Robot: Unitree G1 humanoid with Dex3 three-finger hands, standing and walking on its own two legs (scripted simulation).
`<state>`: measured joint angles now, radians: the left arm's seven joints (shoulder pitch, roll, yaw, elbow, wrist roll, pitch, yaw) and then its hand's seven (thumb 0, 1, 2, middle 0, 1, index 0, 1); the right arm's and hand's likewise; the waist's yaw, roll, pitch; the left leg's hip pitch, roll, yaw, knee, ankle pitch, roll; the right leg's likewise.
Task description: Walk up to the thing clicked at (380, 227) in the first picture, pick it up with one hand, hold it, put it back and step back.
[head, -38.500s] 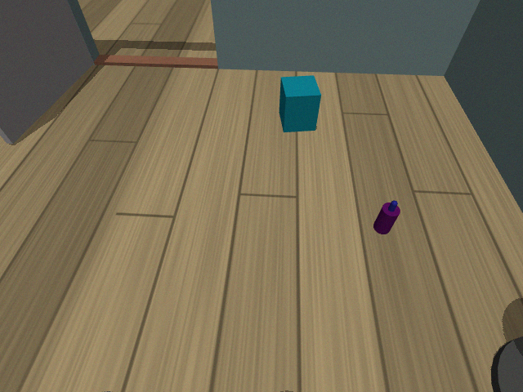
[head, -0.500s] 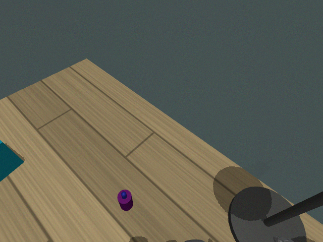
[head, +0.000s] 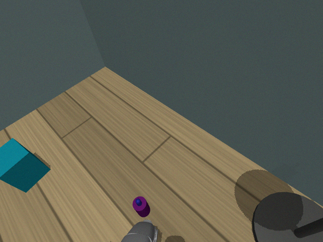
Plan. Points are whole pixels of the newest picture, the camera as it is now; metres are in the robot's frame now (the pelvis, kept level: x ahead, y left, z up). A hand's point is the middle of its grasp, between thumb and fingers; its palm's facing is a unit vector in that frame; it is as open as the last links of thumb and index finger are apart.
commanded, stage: walk up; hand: left
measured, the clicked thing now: (140, 205) +0.37 +0.20 -0.67
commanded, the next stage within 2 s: none
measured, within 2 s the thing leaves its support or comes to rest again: neither
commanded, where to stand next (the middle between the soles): +0.07 -0.02 m, yaw +6 degrees
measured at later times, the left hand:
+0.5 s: hand out of the picture +0.02 +0.32 -0.16, palm faces -0.06 -0.89 -0.46, open 7.4 cm
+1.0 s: hand out of the picture +0.08 +0.27 -0.15, palm faces -0.06 -0.93 -0.36, open 7.4 cm
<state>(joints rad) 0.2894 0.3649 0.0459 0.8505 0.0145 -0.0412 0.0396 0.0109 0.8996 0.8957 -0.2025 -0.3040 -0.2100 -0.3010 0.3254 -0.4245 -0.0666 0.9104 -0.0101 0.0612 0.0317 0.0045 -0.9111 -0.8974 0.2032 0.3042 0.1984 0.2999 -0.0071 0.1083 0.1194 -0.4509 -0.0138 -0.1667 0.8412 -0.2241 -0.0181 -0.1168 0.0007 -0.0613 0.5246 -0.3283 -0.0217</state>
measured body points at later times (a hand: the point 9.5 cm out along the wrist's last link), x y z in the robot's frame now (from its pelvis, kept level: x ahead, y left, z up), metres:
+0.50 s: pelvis -0.05 +0.04 -0.02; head -0.02 +0.02 +0.42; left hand +0.02 +0.36 -0.12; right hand +0.09 -0.27 -0.13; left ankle +0.06 +0.13 -0.73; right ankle -0.08 -0.06 -0.73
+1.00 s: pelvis -0.03 +0.01 +0.00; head -0.02 +0.02 +0.44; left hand +0.08 +0.32 -0.12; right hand -0.05 -0.34 -0.10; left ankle -0.06 +0.16 -0.73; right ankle +0.08 -0.16 -0.71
